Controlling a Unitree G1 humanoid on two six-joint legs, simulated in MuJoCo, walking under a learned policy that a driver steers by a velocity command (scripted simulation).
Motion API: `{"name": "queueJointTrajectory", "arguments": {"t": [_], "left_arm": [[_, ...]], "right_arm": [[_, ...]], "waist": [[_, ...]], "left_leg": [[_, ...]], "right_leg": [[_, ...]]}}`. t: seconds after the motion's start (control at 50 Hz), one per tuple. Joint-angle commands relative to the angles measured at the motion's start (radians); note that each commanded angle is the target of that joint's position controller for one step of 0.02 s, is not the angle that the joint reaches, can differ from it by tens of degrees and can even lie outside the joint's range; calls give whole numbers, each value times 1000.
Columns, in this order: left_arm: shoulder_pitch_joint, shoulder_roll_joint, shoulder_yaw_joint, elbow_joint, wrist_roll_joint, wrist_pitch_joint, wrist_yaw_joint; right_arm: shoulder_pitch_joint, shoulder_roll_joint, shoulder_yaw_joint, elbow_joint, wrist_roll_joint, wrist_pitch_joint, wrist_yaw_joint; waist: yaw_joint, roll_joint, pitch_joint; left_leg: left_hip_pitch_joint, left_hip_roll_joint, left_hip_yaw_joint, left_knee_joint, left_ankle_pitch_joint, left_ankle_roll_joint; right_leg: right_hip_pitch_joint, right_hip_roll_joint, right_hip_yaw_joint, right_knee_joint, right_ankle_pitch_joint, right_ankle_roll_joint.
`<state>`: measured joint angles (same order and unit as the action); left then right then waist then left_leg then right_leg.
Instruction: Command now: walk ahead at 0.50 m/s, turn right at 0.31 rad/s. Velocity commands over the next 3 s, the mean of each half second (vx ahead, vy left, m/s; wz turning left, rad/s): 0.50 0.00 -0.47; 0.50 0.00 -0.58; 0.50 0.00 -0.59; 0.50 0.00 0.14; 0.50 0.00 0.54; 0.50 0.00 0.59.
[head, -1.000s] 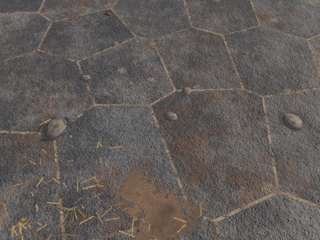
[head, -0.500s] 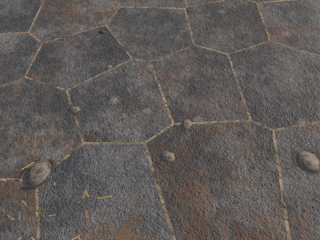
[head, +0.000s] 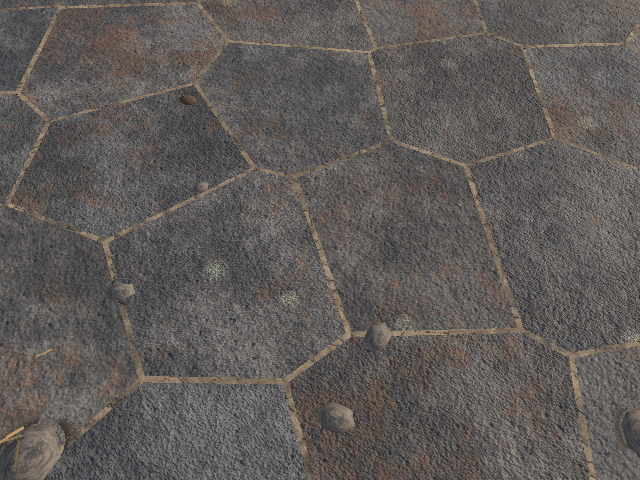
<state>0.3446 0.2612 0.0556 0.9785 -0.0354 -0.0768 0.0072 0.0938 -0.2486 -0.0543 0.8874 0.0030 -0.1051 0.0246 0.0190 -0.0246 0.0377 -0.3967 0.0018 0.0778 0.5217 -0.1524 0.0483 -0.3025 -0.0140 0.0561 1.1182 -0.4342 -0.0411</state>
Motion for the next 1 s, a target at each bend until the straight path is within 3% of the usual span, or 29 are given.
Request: {"name": "queueJointTrajectory", "arguments": {"t": [0.02,0.06,0.12,0.18,0.24,0.34,0.4,0.42,0.44,0.46,0.48,0.5,0.52,0.54,0.56,0.58,0.62,0.66,0.7,0.76,0.8,0.86,0.9,0.92,0.94,0.96,0.98,1.0], "left_arm": [[-23,106,37,-77,-2,-9,13],[8,57,35,-68,-3,19,10],[-51,52,40,-100,4,38,11],[-120,47,40,-129,11,31,-1],[-224,27,28,-168,16,26,-20],[-358,16,15,-253,14,27,-55],[-312,59,34,-278,11,33,-71],[-232,90,51,-268,7,36,-71],[-92,139,78,-238,4,36,-65],[69,217,115,-198,6,44,-43],[59,322,129,-194,1,40,-32],[98,261,106,-223,19,25,-36],[64,197,88,-218,28,12,-36],[-5,161,77,-229,22,3,-36],[-82,127,66,-247,20,0,-36],[-125,106,57,-264,29,-3,-32],[-131,122,57,-272,26,-5,-23],[-101,158,65,-268,22,-6,-8],[-73,174,70,-264,19,-1,4],[-31,174,71,-255,16,8,8],[0,171,71,-242,12,12,6],[19,159,69,-236,10,21,13],[2,160,69,-246,15,28,18],[-13,138,60,-256,17,30,17],[-28,87,40,-277,26,26,12],[96,25,22,-301,6,17,12],[123,89,24,-300,-7,13,14],[45,170,44,-298,-8,18,13]], "right_arm": [[83,-84,-19,-1,-13,-15,-4],[73,-76,-21,13,-19,-20,-4],[96,-111,-32,32,-23,-25,-20],[119,-127,-35,40,-24,-18,-36],[147,-146,-39,41,-16,-9,-47],[237,-170,-50,64,2,29,-52],[201,-209,-62,44,11,50,-58],[186,-222,-66,36,13,58,-61],[162,-228,-65,27,18,63,-62],[160,-214,-58,10,10,57,-63],[253,-41,-9,-41,-28,28,-43],[168,-99,-12,-69,15,-23,-25],[58,-147,-25,-99,52,-50,-16],[46,-142,-22,-100,46,-61,-18],[53,-147,-30,-84,19,-59,-26],[77,-161,-40,-78,8,-45,-27],[92,-145,-43,-86,-5,-17,-27],[38,-116,-35,-109,-18,-2,-33],[-45,-98,-26,-136,-19,0,-33],[-142,-79,-15,-168,-8,-6,-22],[-182,-93,-17,-190,3,-10,-16],[-186,-134,-28,-205,7,-25,-4],[-121,-156,-38,-193,8,-38,-1],[-28,-179,-52,-168,2,-44,-5],[116,-224,-66,-151,-16,-49,-12],[257,-313,-91,-125,-33,-37,-18],[262,-254,-78,-115,-6,-28,-10],[206,-172,-56,-136,2,-20,-13]], "waist": [[-38,130,-73],[-11,135,-49],[-8,96,-6],[-22,78,12],[-57,59,38],[-96,49,77],[-34,103,10],[18,120,-40],[99,111,-114],[169,34,-201],[44,-236,-264],[94,-141,-400],[113,-86,-267],[68,-11,-183],[22,32,-124],[-14,23,-108],[-42,24,-87],[-36,18,-59],[-9,-3,-37],[37,-45,-26],[54,-61,-26],[45,-78,-35],[4,-111,-50],[-46,-110,-96],[-114,-55,-219],[-92,219,-381],[-86,324,-381],[-105,203,-234]], "left_leg": [[301,278,-307,-331,-36,120],[226,251,-205,-377,24,120],[221,250,-102,-410,118,131],[267,240,-20,-417,178,120],[305,238,53,-425,205,107],[500,294,111,-343,349,100],[540,301,154,-176,782,71],[530,295,164,-49,912,59],[466,267,180,141,910,34],[250,223,180,427,653,-13],[-223,15,108,788,-338,-76],[-362,-42,-141,922,-451,-62],[-453,17,-171,902,-356,-30],[-421,65,-171,810,-265,-13],[-347,97,-167,718,-220,-20],[-267,119,-174,663,-189,-30],[-209,123,-159,571,-165,-62],[-213,109,-136,452,-85,-96],[-200,82,-125,286,57,-112],[-123,29,-112,79,237,-109],[-101,14,-125,25,261,-102],[-92,8,-155,-40,177,-77],[-11,0,-143,-67,97,-48],[125,2,-131,-99,102,-20],[369,125,-235,-65,80,39],[751,366,-643,-112,-98,198],[783,438,-884,-204,-324,231],[661,397,-753,-227,-390,185]], "right_leg": [[-313,-124,59,71,132,-14],[-265,-138,53,45,175,-10],[-350,-142,65,-30,288,6],[-398,-130,56,-185,429,18],[-386,-118,-17,-337,511,16],[-452,-93,-92,-460,416,-18],[-298,-11,-172,-473,277,-68],[-188,29,-194,-471,234,-93],[13,69,-196,-536,278,-127],[312,18,-55,-590,291,-177],[653,-245,488,-648,204,-356],[738,-333,790,-816,94,-421],[666,-304,647,-840,168,-356],[520,-260,510,-834,259,-316],[368,-218,407,-843,365,-286],[269,-192,348,-862,445,-274],[168,-169,299,-892,516,-272],[103,-144,242,-908,563,-267],[65,-101,194,-906,529,-235],[31,-64,175,-889,419,-183],[56,-83,216,-865,371,-172],[157,-120,306,-774,341,-160],[183,-127,349,-704,385,-145],[164,-85,332,-618,442,-119],[64,-29,270,-389,397,-82],[-278,114,128,-39,67,-1],[-456,70,125,139,-164,12],[-514,18,131,204,-85,18]]}}
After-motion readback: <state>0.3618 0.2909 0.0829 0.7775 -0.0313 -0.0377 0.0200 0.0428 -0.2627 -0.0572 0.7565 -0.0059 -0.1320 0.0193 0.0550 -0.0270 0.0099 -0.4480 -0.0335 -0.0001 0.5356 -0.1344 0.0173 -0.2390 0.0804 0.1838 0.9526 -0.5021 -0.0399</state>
